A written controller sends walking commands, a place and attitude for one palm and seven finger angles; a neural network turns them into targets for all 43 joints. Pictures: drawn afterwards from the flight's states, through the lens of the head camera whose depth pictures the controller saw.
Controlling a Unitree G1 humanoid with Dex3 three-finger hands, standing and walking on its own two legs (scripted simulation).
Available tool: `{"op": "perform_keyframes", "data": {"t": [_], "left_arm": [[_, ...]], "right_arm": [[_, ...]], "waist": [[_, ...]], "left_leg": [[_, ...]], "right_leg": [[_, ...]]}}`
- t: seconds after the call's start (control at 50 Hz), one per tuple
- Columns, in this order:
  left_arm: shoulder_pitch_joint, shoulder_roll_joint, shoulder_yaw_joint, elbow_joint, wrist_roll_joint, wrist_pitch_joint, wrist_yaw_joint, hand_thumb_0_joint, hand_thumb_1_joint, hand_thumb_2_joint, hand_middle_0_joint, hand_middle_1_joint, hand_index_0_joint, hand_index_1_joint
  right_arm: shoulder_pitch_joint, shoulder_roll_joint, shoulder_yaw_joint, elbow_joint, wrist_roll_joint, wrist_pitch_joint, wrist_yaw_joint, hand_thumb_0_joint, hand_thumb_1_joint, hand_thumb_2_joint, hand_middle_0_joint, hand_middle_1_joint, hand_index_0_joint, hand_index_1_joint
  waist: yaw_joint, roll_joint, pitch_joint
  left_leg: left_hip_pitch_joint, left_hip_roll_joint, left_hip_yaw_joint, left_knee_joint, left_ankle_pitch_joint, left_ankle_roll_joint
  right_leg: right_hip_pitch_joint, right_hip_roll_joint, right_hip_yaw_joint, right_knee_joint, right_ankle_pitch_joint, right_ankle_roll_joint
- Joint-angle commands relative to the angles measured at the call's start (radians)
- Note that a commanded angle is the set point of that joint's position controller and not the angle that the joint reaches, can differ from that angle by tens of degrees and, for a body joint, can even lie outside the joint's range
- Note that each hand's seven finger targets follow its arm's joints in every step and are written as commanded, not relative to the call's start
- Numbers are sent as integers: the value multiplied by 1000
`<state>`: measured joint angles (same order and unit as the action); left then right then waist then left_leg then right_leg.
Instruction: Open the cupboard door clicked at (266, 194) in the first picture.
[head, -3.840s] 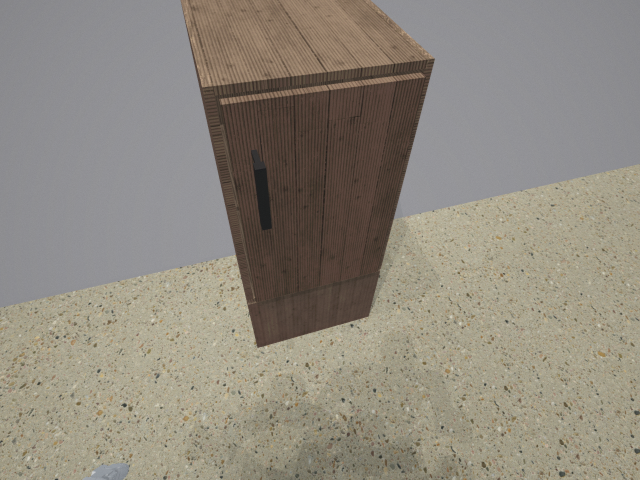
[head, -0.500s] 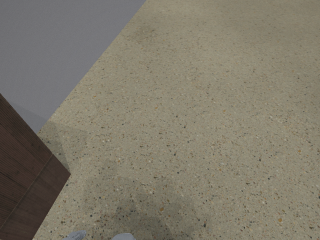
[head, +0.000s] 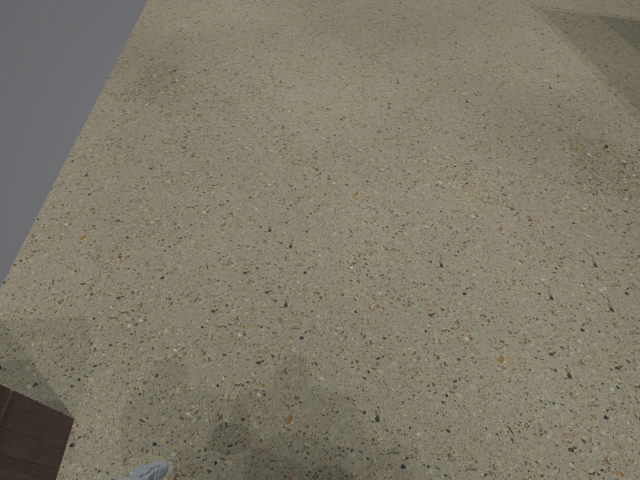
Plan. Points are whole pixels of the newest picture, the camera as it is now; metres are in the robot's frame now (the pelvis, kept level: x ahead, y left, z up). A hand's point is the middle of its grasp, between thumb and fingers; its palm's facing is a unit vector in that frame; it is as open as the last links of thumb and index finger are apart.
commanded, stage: walk to a spot facing it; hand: left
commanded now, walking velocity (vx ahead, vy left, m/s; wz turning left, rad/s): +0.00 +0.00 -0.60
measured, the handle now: out of the picture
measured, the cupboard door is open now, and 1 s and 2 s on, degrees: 0 0 0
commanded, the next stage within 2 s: turn to face it in 1.00 s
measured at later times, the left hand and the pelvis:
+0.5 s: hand (181, 463) +0.16 +0.21 -0.16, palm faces -0.21 -0.96 -0.16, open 7.4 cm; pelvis +0.07 +0.02 +0.02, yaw -17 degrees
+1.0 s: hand (346, 298) +0.43 -0.02 -0.15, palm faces -0.57 -0.80 -0.20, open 7.3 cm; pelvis +0.22 -0.10 +0.00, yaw -34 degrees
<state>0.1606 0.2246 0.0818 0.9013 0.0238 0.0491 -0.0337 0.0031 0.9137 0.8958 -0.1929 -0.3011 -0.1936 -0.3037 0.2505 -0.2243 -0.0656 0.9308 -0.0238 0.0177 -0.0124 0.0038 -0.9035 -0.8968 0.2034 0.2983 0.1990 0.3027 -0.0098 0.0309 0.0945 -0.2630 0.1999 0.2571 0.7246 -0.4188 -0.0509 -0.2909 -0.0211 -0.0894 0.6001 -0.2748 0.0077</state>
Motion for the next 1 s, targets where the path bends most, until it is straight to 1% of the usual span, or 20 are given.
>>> {"op": "perform_keyframes", "data": {"t": [0.0,0.06,0.14,0.26,0.32,0.34,0.36,0.38,0.44,0.5,0.58,0.7,0.74,0.78,0.8,0.82,0.84,0.86,0.92,0.98], "left_arm": [[173,268,62,-30,-7,-34,48,0,900,900,-200,-300,-200,-300],[23,186,38,-73,-4,-28,47,0,900,900,-200,-300,-200,-300],[65,194,35,-48,0,-49,34,0,900,900,-200,-300,-200,-300],[71,216,40,-47,3,-56,26,0,900,900,-200,-300,-200,-300],[16,178,39,-58,-6,-48,18,0,900,900,-200,-300,-200,-300],[7,114,26,-74,-7,-47,12,0,900,900,-200,-300,-200,-300],[-1,48,15,-111,-13,-46,0,0,900,900,-200,-300,-200,-300],[-59,95,29,-133,2,-51,-5,0,900,900,-200,-300,-200,-300],[3,87,39,-66,14,-46,-32,0,900,900,-200,-300,-200,-300],[26,36,25,-41,12,-34,-32,0,900,900,-200,-300,-200,-300],[-59,6,10,-54,12,-30,-33,0,900,900,-200,-300,-200,-300],[-210,-16,-7,-86,6,-44,-36,0,900,900,-200,-300,-200,-300],[-172,1,-4,-74,7,-52,-31,0,900,900,-200,-300,-200,-300],[-14,38,10,-26,11,-68,-24,0,900,900,-200,-300,-200,-300],[153,93,26,21,12,-82,-17,0,900,900,-200,-300,-200,-300],[270,212,51,53,12,-94,-4,0,900,900,-200,-300,-200,-300],[335,307,66,61,-12,-95,12,0,900,900,-200,-300,-200,-300],[283,297,66,50,-26,-85,22,0,900,900,-200,-300,-200,-300],[72,168,26,-4,-20,-89,32,0,900,900,-200,-300,-200,-300],[19,136,18,-7,-3,-99,34,0,900,900,-200,-300,-200,-300]], "right_arm": [[-105,-81,-14,-145,11,6,-19,0,-900,-900,200,300,200,300],[-75,-99,-17,-103,-4,11,-3,0,-900,-900,200,300,200,300],[-86,-95,-20,-104,-8,1,15,0,-900,-900,200,300,200,300],[-76,-80,-15,-131,2,-29,18,0,-900,-900,200,300,200,300],[87,-94,-14,-82,5,-49,-1,0,-900,-900,200,300,200,300],[177,-157,-28,-60,2,-57,-13,0,-900,-900,200,300,200,300],[246,-267,-46,-55,-14,-59,-18,0,-900,-900,200,300,200,300],[212,-261,-37,-60,-10,-63,-19,0,-900,-900,200,300,200,300],[61,-142,-3,-73,-2,-83,-19,0,-900,-900,200,300,200,300],[129,-102,6,-31,2,-97,-23,0,-900,-900,200,300,200,300],[222,-83,7,25,3,-101,-25,0,-900,-900,200,300,200,300],[264,-91,-5,74,-9,-91,-18,0,-900,-900,200,300,200,300],[267,-107,-14,81,-7,-88,-15,0,-900,-900,200,300,200,300],[233,-139,-22,66,1,-87,-14,0,-900,-900,200,300,200,300],[204,-147,-21,50,10,-86,-7,0,-900,-900,200,300,200,300],[226,-85,-8,24,27,-85,8,0,-900,-900,200,300,200,300],[186,-31,-1,-31,32,-88,-3,0,-900,-900,200,300,200,300],[125,-68,-6,-37,24,-93,-10,0,-900,-900,200,300,200,300],[85,-52,-7,-16,0,-61,-10,0,-900,-900,200,300,200,300],[157,-22,-2,9,-9,-30,-4,0,-900,-900,200,300,200,300]], "waist": [[93,-327,-177],[28,-164,-123],[43,-158,-82],[39,-175,-73],[-41,-142,-93],[-87,56,-123],[-107,337,-95],[-101,238,-15],[-7,101,40],[-3,108,4],[-27,100,13],[-61,141,52],[-36,145,4],[45,142,-107],[132,103,-207],[170,-78,-336],[169,-208,-405],[157,-114,-345],[38,-32,-121],[-30,-79,-119]], "left_leg": [[-368,-62,-225,437,-191,-18],[-307,-49,-218,398,-17,-32],[-278,-80,-195,264,24,-33],[-125,-142,-188,-1,-10,-14],[211,-166,-160,-277,100,-2],[358,-23,-321,-400,-74,30],[376,259,-669,-572,-361,118],[218,355,-763,-646,-454,181],[123,203,-440,-611,-149,122],[207,133,-226,-546,220,111],[295,139,-125,-506,477,128],[311,154,-4,-453,628,131],[339,157,38,-346,883,122],[319,146,75,-106,1101,91],[192,123,93,114,1009,50],[-154,45,59,419,375,9],[-403,-91,-51,764,-204,-27],[-427,-45,-203,757,-95,0],[-329,28,-234,641,72,-9],[-242,8,-207,486,108,-25]], "right_leg": [[258,-352,481,-244,532,-228],[135,-243,364,-301,89,-184],[85,-208,404,-374,-185,-180],[20,-187,471,-362,-225,-188],[-173,-77,410,-219,-248,-117],[-313,11,329,-22,-272,-70],[-495,117,142,289,-331,-14],[-504,11,159,429,-265,-11],[-453,-54,114,574,-41,12],[-449,-58,81,567,54,33],[-500,-72,28,476,85,41],[-372,-35,-59,146,78,-2],[-270,20,-99,93,33,-37],[-26,76,-132,14,37,-77],[257,82,-125,-61,117,-97],[612,-166,188,-89,145,-180],[691,-437,663,-170,386,-302],[558,-403,551,-218,409,-287],[117,-299,391,-314,211,-226],[-34,-203,257,-340,200,-195]]}}
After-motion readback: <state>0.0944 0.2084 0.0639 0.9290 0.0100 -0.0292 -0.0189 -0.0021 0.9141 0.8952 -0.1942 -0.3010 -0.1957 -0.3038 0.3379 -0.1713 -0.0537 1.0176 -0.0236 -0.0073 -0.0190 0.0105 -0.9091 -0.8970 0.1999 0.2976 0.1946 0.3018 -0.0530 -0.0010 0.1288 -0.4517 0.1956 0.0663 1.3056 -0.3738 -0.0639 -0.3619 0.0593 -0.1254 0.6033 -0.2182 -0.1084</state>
